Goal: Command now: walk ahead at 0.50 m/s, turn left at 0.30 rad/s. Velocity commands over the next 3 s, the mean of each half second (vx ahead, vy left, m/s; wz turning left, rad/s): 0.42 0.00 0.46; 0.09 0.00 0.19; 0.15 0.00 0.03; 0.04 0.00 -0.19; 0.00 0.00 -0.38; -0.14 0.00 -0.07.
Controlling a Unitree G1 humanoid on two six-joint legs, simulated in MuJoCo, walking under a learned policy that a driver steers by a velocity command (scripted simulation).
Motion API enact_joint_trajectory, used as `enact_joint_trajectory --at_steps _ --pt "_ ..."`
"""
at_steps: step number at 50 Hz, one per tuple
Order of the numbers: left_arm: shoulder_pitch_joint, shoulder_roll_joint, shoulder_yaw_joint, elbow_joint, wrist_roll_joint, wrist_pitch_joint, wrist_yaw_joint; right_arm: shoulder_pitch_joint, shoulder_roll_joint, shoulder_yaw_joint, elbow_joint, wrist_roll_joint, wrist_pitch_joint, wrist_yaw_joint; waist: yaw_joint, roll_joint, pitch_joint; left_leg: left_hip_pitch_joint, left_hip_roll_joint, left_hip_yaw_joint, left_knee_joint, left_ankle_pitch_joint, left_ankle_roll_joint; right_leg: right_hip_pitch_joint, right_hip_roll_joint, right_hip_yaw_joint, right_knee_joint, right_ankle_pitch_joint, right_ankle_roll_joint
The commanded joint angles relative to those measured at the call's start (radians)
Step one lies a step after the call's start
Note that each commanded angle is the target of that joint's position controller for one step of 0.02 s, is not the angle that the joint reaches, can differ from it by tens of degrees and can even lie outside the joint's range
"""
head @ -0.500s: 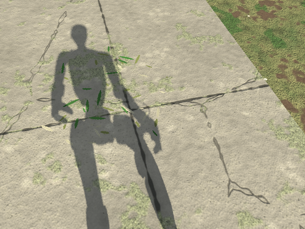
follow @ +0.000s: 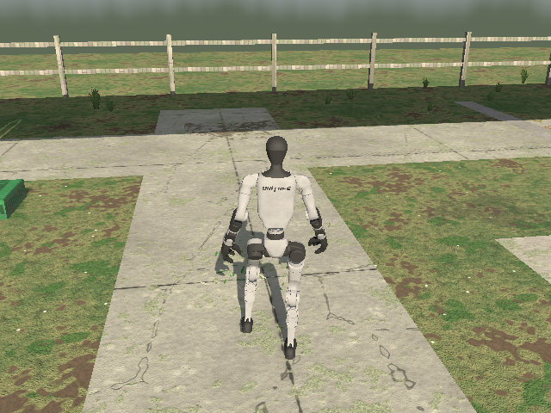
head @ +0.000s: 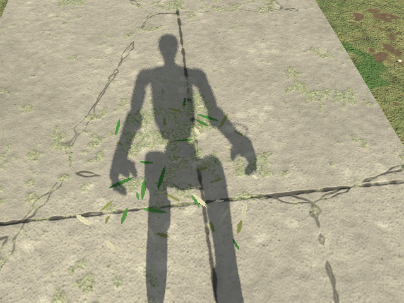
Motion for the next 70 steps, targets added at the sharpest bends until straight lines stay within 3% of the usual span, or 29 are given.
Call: enact_joint_trajectory --at_steps 1,8,10,12,13,14,15,16,18,23,30,34,36,37,38,39,43,46,49,50,52,56,60,63,64,65,66,67,70 --pt "-0.069 0.152 0.034 -0.059 -0.001 -0.020 0.012 -0.028 -0.036 -0.006 -0.055 0.000 -0.009 0.010 -0.015 -0.101 0.029 0.033 0.000 0.000 -0.149 0.182 0.001 -0.050 -0.261 0.063 -0.142 0.235 -0.127" --pt "0.005 0.186 0.048 0.007 -0.024 0.019 0.026 -0.183 -0.030 0.000 -0.150 0.000 -0.009 0.048 0.031 -0.093 0.069 -0.018 -0.036 0.072 -0.323 0.093 0.060 0.191 -0.338 -0.020 -0.052 0.376 -0.086" --pt "-0.019 0.213 0.056 0.001 -0.027 0.036 0.036 -0.139 -0.058 -0.015 -0.161 -0.002 -0.006 0.056 -0.009 -0.126 0.021 0.079 -0.088 0.133 -0.323 -0.017 0.094 0.225 -0.341 -0.052 0.074 0.691 -0.060" --pt "-0.042 0.216 0.054 -0.012 -0.026 0.055 0.051 0.099 -0.133 -0.062 -0.110 0.001 -0.001 0.048 -0.140 -0.116 -0.116 0.412 -0.172 0.169 -0.377 -0.009 0.151 0.142 -0.289 -0.105 0.409 0.858 -0.011" --pt "-0.021 0.181 0.037 -0.036 -0.006 0.048 0.056 0.260 -0.226 -0.096 -0.082 0.002 0.008 0.028 -0.196 0.011 -0.225 0.727 -0.033 -0.068 -0.392 0.020 0.221 -0.107 -0.241 -0.114 0.726 0.554 0.032" --pt "0.075 0.040 -0.008 -0.078 0.019 0.015 0.035 0.237 -0.297 -0.102 -0.090 0.010 0.002 0.027 -0.079 0.229 -0.315 1.040 0.193 -0.637 -0.507 -0.161 0.409 -0.550 -0.012 -0.001 1.042 -0.374 0.091" --pt "-0.027 0.131 0.007 -0.081 -0.018 -0.023 0.018 0.250 -0.218 -0.079 -0.115 0.001 -0.004 0.026 -0.153 0.121 -0.369 1.075 0.219 -0.729 -0.597 -0.132 0.410 -0.653 -0.029 0.183 1.139 -0.422 0.076" --pt "-0.109 0.166 0.015 -0.111 -0.047 -0.042 0.010 0.199 -0.178 -0.068 -0.123 -0.011 -0.011 0.023 -0.154 0.078 -0.238 0.975 0.191 -0.561 -0.590 0.064 0.368 -0.704 -0.071 0.182 1.130 -0.345 0.061" --pt "-0.136 0.166 0.021 -0.107 -0.009 -0.045 0.026 0.075 -0.134 -0.057 -0.152 -0.010 -0.010 0.017 -0.079 -0.057 -0.110 0.696 0.115 -0.328 -0.571 0.434 0.315 -0.608 -0.139 0.162 0.991 -0.242 0.072" --pt "-0.105 0.116 0.017 -0.122 0.005 0.018 0.042 0.034 -0.156 -0.064 -0.173 -0.017 0.006 -0.008 -0.009 -0.011 -0.098 0.449 0.030 -0.174 -0.600 0.683 0.294 -0.465 -0.113 0.131 0.759 -0.129 0.134" --pt "-0.254 0.102 0.005 -0.146 -0.006 0.020 0.017 0.085 -0.125 -0.047 -0.133 -0.011 0.047 -0.039 -0.085 0.048 -0.127 0.495 0.002 -0.154 -0.544 0.472 0.200 -0.366 -0.071 0.134 0.401 0.185 0.130" --pt "-0.232 0.131 0.019 -0.143 0.009 0.003 0.008 0.061 -0.100 -0.033 -0.121 -0.014 0.046 -0.037 -0.054 0.053 -0.096 0.561 0.028 -0.235 -0.428 0.417 0.181 -0.313 -0.072 0.137 0.243 0.146 0.065" --pt "-0.194 0.185 0.026 -0.146 0.035 -0.011 0.017 0.107 -0.058 -0.017 -0.126 -0.036 0.032 -0.032 -0.064 -0.056 -0.159 0.470 -0.085 -0.191 -0.294 0.211 0.106 -0.052 -0.210 0.251 0.196 0.689 -0.019" --pt "-0.179 0.185 0.024 -0.142 0.043 0.002 0.023 0.225 -0.041 -0.011 -0.103 -0.032 0.026 -0.032 -0.100 -0.197 -0.240 0.342 -0.164 -0.130 -0.170 -0.128 0.040 0.127 -0.349 0.387 0.254 0.913 -0.172" --pt "-0.149 0.091 0.003 -0.126 0.022 0.019 0.025 0.204 -0.067 -0.010 -0.097 -0.034 0.037 -0.033 -0.063 -0.255 -0.276 0.305 -0.163 -0.090 -0.105 -0.469 -0.006 0.129 -0.427 0.500 0.213 0.836 -0.249" --pt "-0.139 0.066 -0.010 -0.115 0.007 0.028 0.019 0.144 -0.104 -0.021 -0.111 -0.024 0.055 -0.034 -0.039 -0.227 -0.235 0.265 -0.142 -0.080 -0.039 -0.563 -0.029 0.094 -0.430 0.542 0.169 0.648 -0.250" --pt "-0.271 0.129 0.004 -0.122 0.006 0.057 0.016 0.109 -0.068 -0.025 -0.088 -0.016 0.112 -0.040 -0.076 -0.180 -0.094 0.317 -0.088 -0.037 -0.084 -0.446 -0.067 -0.147 -0.305 0.400 0.062 0.125 -0.131" --pt "-0.283 0.111 0.002 -0.105 0.000 0.078 0.019 0.141 -0.019 -0.015 -0.038 -0.021 0.098 -0.033 -0.083 -0.203 -0.105 0.492 -0.115 0.040 -0.353 -0.183 -0.050 -0.207 -0.219 0.274 0.082 0.038 -0.092" --pt "-0.220 0.079 -0.012 -0.071 0.000 0.070 0.015 0.098 -0.069 -0.022 -0.050 -0.046 0.093 -0.031 -0.055 -0.124 -0.084 0.559 -0.042 -0.034 -0.492 -0.055 0.015 -0.259 -0.169 0.231 0.114 -0.209 0.005" --pt "-0.205 0.080 -0.009 -0.073 0.007 0.066 0.012 0.078 -0.111 -0.032 -0.041 -0.038 0.092 -0.034 -0.011 -0.020 -0.043 0.450 -0.033 -0.051 -0.485 -0.203 0.054 -0.232 -0.111 0.169 0.125 -0.219 0.041" --pt "-0.253 0.073 -0.009 -0.066 0.008 0.063 0.016 0.056 -0.048 -0.016 -0.033 -0.042 0.072 -0.031 -0.027 0.003 -0.012 0.322 -0.045 -0.056 -0.542 -0.336 0.052 -0.117 -0.096 0.136 0.199 -0.096 0.062" --pt "-0.227 0.075 -0.001 -0.035 -0.014 0.065 0.032 0.122 -0.093 -0.029 -0.011 -0.025 0.043 -0.036 -0.053 0.074 0.032 0.351 -0.008 -0.133 -0.612 -0.563 0.098 -0.228 -0.024 0.054 0.344 -0.273 0.043" --pt "-0.271 0.065 0.004 -0.051 -0.039 0.007 0.007 0.176 -0.131 -0.041 0.007 -0.002 0.013 -0.043 -0.079 0.152 0.136 0.473 0.167 -0.361 -0.697 -0.498 0.214 -0.420 -0.066 0.067 0.459 -0.215 -0.001" --pt "-0.143 0.078 0.017 0.016 -0.028 -0.009 -0.006 0.091 -0.102 -0.033 -0.009 -0.001 0.013 -0.039 -0.001 0.098 0.070 0.435 0.069 -0.192 -0.560 -0.112 0.133 -0.140 -0.047 0.055 0.243 -0.040 -0.018" --pt "-0.091 0.129 0.032 0.033 -0.018 -0.005 -0.003 0.070 -0.080 -0.027 -0.024 -0.009 0.010 -0.044 0.011 0.019 0.016 0.409 -0.005 -0.093 -0.425 0.040 0.079 -0.039 -0.099 0.136 0.219 0.117 -0.031" --pt "-0.036 0.216 0.056 0.051 -0.015 0.002 -0.004 0.084 -0.040 -0.016 -0.045 -0.021 0.003 -0.053 0.005 -0.198 -0.045 0.300 -0.133 0.050 -0.213 0.008 0.000 0.093 -0.210 0.316 0.180 0.303 -0.104" --pt "0.048 0.206 0.050 0.066 -0.010 0.011 -0.005 0.110 -0.044 -0.015 -0.037 -0.029 -0.001 -0.059 0.047 -0.306 -0.107 0.177 -0.161 0.036 0.014 -0.395 -0.052 0.207 -0.371 0.532 0.109 0.556 -0.215" --pt "0.036 0.160 0.031 0.073 -0.012 0.010 -0.001 0.128 -0.060 -0.025 -0.027 -0.013 0.002 -0.055 0.021 -0.240 -0.088 0.123 -0.137 -0.016 0.176 -0.541 -0.059 0.198 -0.425 0.542 0.119 0.683 -0.250" --pt "-0.099 0.116 0.011 0.055 -0.019 0.015 0.012 0.087 -0.034 -0.025 -0.012 -0.003 0.021 -0.049 -0.028 -0.114 -0.037 0.115 -0.045 -0.015 0.103 -0.406 -0.042 0.103 -0.339 0.327 0.115 0.664 -0.175"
